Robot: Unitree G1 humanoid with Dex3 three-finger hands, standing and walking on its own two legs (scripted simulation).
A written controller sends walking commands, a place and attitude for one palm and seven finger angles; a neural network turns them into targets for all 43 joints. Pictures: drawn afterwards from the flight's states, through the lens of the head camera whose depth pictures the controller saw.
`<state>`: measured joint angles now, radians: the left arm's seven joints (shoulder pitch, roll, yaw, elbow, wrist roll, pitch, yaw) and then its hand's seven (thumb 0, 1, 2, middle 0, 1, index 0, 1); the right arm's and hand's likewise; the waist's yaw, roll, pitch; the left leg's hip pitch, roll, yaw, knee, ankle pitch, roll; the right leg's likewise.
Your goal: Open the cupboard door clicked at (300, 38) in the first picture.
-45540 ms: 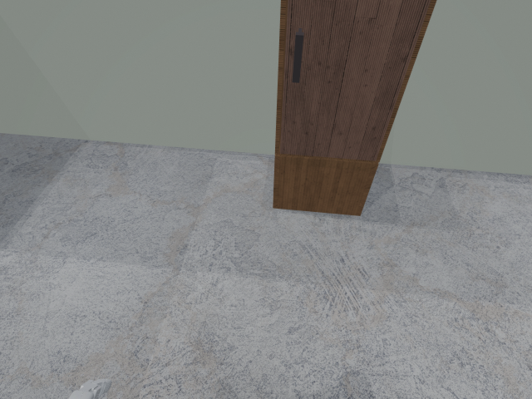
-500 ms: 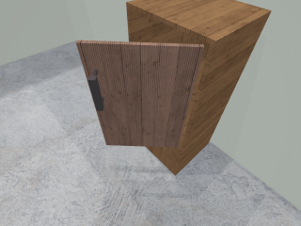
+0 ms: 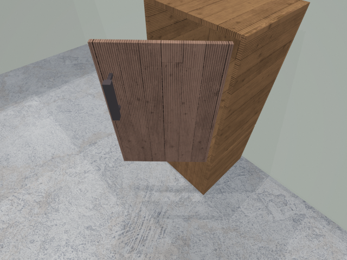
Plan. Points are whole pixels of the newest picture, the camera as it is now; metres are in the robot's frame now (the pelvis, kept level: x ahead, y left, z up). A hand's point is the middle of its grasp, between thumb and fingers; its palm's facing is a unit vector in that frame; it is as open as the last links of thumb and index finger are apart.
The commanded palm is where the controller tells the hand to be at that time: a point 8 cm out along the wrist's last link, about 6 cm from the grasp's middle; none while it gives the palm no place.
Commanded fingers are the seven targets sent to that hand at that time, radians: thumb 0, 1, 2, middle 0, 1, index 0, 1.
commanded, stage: look again from close up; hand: left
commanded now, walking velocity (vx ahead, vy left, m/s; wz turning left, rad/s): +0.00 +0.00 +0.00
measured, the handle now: (113, 97) +0.58 +0.22 +0.03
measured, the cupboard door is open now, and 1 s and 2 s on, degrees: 46 46 46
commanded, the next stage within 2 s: shuffle to correct the standing spot in 0.40 s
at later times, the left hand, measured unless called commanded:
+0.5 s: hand out of the picture -0.01 +0.18 -0.17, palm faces +0.01 -0.98 -0.18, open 7.4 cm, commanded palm none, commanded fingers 0.00 0.90 0.90 -0.20 -0.30 -0.20 -0.30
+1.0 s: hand out of the picture +0.04 +0.16 -0.18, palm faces +0.03 -0.98 -0.19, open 7.3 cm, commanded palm none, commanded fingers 0.00 0.90 0.90 -0.20 -0.30 -0.20 -0.30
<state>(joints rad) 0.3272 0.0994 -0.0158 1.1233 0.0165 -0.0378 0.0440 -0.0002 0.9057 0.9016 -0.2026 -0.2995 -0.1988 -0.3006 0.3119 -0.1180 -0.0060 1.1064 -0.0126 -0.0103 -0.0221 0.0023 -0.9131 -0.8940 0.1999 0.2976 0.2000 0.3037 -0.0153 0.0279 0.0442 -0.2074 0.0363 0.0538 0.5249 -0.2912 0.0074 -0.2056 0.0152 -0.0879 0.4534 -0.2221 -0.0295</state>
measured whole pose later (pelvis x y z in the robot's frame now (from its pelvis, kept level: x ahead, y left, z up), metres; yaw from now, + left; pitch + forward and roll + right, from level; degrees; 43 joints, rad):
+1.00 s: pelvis +0.05 +0.00 +0.00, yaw -1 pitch +0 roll +1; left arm 0.29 0.13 0.01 1.09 0.01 -0.01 0.05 0.01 0.92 0.90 -0.20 -0.30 -0.20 -0.30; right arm 0.26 -0.14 -0.01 1.11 -0.01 -0.02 -0.05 0.02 -0.93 -0.89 0.20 0.30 0.20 0.30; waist 0.01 -0.01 0.07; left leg -0.16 0.00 0.08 0.53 -0.32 0.01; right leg -0.23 -0.02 -0.06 0.59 -0.30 -0.01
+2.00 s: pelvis -0.03 +0.04 +0.00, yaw +0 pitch -2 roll +0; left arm 0.36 0.14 -0.01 1.09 0.02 0.00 0.02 0.00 0.91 0.90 -0.20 -0.30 -0.20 -0.30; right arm 0.30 -0.16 -0.01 1.09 -0.02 0.00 -0.01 0.00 -0.91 -0.89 0.20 0.30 0.20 0.30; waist 0.00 0.01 0.02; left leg -0.27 -0.04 0.05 0.47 -0.17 0.07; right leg -0.27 -0.02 0.01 0.49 -0.23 0.01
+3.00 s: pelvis +0.01 +0.00 -0.06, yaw +2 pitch +11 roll +0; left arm 0.52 0.20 0.17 0.16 -0.25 -0.51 -0.35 0.00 0.63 0.79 -0.22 -0.47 -0.22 -0.48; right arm 0.11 -0.26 -0.08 0.52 0.01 -0.24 0.00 0.01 -0.91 -0.89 0.20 0.30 0.20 0.30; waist 0.01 -0.06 -0.13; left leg -0.73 -0.01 0.00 1.01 -0.48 0.00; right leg -0.71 0.01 -0.04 1.01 -0.51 -0.04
